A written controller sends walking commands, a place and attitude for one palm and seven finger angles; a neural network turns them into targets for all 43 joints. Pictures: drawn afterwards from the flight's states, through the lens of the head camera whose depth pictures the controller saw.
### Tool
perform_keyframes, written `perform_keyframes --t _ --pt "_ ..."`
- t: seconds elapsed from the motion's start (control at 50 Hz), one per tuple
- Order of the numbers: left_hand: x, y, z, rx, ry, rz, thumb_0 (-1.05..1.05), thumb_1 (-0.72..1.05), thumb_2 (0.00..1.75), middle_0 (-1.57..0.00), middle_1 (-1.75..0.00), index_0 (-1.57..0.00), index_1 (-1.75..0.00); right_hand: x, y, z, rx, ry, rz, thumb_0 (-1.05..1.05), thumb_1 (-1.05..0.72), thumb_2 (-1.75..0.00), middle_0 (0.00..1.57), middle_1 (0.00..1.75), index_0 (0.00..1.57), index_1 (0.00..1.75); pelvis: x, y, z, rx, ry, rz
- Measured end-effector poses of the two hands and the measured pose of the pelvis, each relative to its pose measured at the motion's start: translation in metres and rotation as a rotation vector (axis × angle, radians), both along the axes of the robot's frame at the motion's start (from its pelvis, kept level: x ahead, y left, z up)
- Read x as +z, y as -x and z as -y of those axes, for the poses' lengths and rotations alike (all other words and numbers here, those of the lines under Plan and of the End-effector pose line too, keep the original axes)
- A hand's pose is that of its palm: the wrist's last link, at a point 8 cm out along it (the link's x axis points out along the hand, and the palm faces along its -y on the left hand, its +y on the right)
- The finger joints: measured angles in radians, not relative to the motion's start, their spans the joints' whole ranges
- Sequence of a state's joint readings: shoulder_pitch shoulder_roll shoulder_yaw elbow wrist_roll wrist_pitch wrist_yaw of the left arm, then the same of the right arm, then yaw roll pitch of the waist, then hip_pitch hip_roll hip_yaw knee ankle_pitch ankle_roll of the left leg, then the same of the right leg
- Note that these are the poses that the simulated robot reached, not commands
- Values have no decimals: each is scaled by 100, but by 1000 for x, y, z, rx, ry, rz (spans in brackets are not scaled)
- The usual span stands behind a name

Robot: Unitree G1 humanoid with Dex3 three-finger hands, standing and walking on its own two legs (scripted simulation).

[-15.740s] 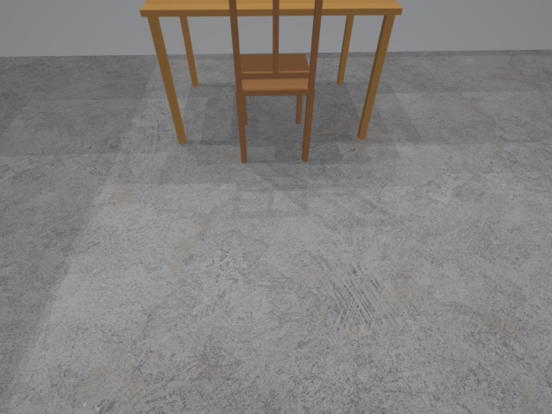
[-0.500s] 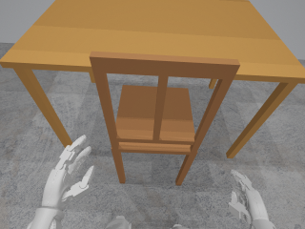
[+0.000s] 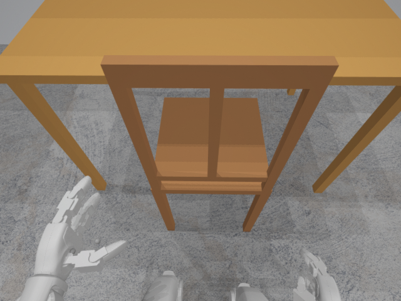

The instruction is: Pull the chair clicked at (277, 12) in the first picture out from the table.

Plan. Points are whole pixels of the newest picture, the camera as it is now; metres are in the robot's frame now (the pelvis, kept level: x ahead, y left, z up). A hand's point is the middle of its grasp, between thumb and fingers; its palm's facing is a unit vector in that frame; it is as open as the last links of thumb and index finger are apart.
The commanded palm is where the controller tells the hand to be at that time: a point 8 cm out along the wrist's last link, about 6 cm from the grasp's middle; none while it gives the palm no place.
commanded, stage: raise the hand toward the chair's back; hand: left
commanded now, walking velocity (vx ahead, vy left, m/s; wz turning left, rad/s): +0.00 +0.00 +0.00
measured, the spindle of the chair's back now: (213, 139) +0.46 +0.00 +0.01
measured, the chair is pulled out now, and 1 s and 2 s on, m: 0.00 0.00 0.00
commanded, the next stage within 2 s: aim the fingers beside a spindle in 1.24 s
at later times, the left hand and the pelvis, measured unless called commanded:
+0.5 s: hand (73, 240) +0.22 +0.23 +0.04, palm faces +0.03 -1.00 -0.05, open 16.7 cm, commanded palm +0.20 +0.29 +0.05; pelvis -0.01 +0.03 +0.00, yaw +1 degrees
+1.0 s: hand (68, 228) +0.23 +0.24 +0.05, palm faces +0.03 -1.00 -0.06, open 16.9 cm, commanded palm +0.21 +0.29 +0.05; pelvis +0.00 +0.03 +0.01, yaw +1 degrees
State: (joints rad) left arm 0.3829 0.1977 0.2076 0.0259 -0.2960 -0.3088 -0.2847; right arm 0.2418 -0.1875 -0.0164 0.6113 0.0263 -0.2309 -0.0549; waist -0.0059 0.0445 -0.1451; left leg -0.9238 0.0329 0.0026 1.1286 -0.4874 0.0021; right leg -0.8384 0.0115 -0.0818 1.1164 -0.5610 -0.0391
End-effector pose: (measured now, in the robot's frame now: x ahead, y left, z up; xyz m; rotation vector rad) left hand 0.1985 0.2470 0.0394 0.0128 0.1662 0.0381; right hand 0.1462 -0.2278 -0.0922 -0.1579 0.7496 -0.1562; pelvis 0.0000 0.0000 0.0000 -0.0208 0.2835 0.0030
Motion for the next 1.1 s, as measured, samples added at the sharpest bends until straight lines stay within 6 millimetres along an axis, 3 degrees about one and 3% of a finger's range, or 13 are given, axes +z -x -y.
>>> perform_keyframes --t 0.08,0.2,0.38,0.56,0.7,0.84,1.0,1.1 --pt "8 7 -14 46 -53 70 0 1 52 -11 -16 -11 -16 6 -4 7 18 50 -6 1 -90 -90 20 30 20 30 0 -3 -7 6 6 -3" --pt "-14 5 -18 -31 -21 42 0 -14 46 -9 -14 -9 -13 13 -23 8 52 117 39 1 -90 -90 20 30 20 30 -7 3 -16 17 25 -10" --pt "14 4 -31 3 -38 129 -1 -35 37 -8 -10 -7 -10 35 -37 -22 82 88 118 1 -90 -90 20 30 20 30 1 5 -28 23 40 25" --pt "0 3 -42 -23 -22 42 -1 -47 32 -6 -8 -6 -8 35 -25 -42 121 67 95 1 -90 -90 20 30 20 30 4 12 -34 26 48 34" --pt "18 0 -53 3 -58 129 -2 -49 31 -6 -8 -6 -8 31 -7 -36 117 86 41 1 -90 -90 20 30 20 30 6 11 -36 29 52 43" --pt "11 -12 -55 -25 -43 69 -2 -50 30 -6 -8 -6 -8 31 3 -25 82 95 19 1 -90 -90 20 30 20 30 9 11 -36 25 49 44" --pt "18 -14 -47 -11 -44 101 -2 -50 30 -6 -8 -6 -8 38 0 -15 77 107 33 1 -90 -90 20 30 20 30 12 4 -32 21 42 41" --pt "12 -17 -45 -1 -47 93 -2 -50 30 -6 -8 -6 -8 34 -7 -12 89 101 34 1 -90 -90 20 30 20 30 9 4 -28 23 39 34"
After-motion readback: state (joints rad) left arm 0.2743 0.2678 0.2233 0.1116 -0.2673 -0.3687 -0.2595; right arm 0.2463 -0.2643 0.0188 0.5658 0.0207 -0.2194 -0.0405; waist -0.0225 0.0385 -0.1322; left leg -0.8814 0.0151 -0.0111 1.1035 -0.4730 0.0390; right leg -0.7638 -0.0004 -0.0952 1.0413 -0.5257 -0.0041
